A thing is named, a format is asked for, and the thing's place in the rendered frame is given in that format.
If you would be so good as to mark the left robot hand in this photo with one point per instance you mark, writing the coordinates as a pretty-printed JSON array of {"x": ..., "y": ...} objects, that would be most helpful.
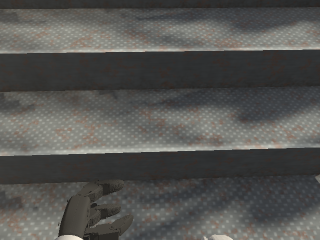
[{"x": 80, "y": 215}]

